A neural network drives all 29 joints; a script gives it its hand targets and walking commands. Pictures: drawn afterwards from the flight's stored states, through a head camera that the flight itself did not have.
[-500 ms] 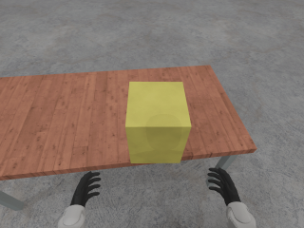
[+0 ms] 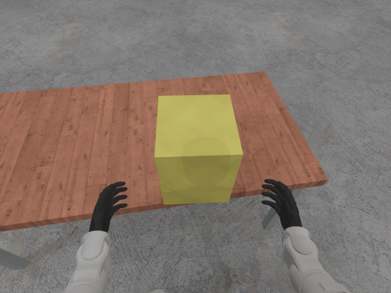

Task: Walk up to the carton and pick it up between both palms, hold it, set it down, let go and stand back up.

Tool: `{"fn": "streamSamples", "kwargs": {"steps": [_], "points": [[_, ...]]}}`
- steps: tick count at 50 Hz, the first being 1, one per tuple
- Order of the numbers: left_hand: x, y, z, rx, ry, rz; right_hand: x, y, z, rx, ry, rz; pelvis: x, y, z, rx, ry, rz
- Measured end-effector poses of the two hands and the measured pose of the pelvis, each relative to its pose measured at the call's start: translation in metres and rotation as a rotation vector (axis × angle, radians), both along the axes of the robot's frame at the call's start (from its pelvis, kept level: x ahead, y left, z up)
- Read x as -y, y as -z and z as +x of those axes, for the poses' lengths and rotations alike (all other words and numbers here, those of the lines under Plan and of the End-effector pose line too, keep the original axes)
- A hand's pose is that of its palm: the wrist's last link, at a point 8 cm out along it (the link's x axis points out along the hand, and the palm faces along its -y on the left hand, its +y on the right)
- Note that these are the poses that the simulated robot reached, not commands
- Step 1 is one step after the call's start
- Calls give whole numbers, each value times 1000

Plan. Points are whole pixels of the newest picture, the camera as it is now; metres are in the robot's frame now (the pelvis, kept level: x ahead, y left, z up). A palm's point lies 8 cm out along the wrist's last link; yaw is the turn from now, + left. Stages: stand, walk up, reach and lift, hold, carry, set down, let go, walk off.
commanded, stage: reach and lift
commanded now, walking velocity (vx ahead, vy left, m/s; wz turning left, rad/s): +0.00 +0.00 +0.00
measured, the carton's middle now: (195, 151) +0.49 +0.02 -0.08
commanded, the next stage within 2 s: none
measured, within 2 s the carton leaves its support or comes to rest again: neither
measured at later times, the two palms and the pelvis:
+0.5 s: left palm (106, 180) +0.34 +0.22 +0.01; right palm (284, 176) +0.35 -0.18 +0.02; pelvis +0.00 +0.00 +0.00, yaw -1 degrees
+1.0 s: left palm (108, 144) +0.41 +0.22 +0.06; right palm (285, 139) +0.42 -0.18 +0.07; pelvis -0.01 +0.01 +0.00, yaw -2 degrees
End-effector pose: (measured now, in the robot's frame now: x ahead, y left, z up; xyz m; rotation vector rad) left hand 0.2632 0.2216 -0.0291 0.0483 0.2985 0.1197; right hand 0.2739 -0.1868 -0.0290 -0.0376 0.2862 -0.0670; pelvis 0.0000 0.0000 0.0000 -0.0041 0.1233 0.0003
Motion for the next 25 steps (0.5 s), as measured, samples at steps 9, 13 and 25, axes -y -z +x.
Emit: {"fn": "streamSamples", "kwargs": {"steps": [9,13,25], "points": [[0,-5,26,29,-13,-17,-6,-8,25,7,8,2,-2,3,-4,-49,3,-6],[1,-12,39,33,-14,-20,-7,-18,40,14,12,3,-3,2,-3,-67,6,-8],[3,-41,79,47,-9,-14,-5,-45,79,16,23,4,-3,-2,-2,-98,11,-11]]}}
